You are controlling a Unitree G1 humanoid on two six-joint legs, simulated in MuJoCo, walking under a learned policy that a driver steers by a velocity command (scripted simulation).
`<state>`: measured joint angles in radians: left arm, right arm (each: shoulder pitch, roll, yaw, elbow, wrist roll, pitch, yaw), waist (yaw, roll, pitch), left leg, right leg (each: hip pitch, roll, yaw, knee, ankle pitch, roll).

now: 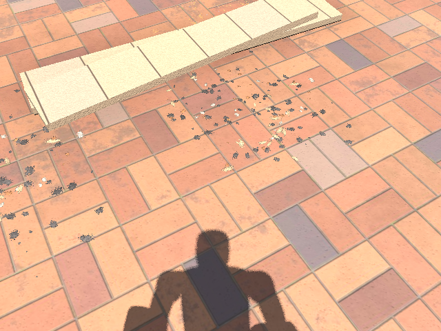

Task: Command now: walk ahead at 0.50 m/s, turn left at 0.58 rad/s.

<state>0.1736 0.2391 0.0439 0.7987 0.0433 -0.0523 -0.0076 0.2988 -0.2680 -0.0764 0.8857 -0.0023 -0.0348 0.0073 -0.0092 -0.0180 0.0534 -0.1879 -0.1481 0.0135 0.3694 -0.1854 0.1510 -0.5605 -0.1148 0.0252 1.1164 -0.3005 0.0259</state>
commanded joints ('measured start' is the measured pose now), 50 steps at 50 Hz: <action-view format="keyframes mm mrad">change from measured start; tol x32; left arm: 1 31 72 16 -52 6 22 -6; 11 -276 90 -3 -180 -13 2 -19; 17 272 250 43 -80 16 -36 29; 50 220 27 -19 168 -28 89 33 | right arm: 1 35 -141 -29 -56 3 -29 -1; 50 -109 -40 62 -24 -15 -5 -36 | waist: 1 20 34 -26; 15 40 93 -98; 18 37 -328 -375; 50 49 127 -121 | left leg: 1 22 259 -261 -168 355 133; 15 145 243 -342 145 664 1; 18 -339 -23 -138 846 -371 -70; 19 -418 71 -166 914 -289 -59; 37 -135 136 18 169 113 -102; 41 315 552 -379 100 1009 144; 50 -59 335 -174 -120 238 34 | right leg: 1 -66 0 -28 -97 92 29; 11 -115 82 -17 -475 249 7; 16 501 95 -2 -660 179 -91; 18 829 -336 770 -839 -42 -270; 33 424 -37 -38 -856 874 -179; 39 428 -13 -9 -576 610 -104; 42 224 134 -4 -177 -376 -58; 50 366 104 -24 -425 -125 -17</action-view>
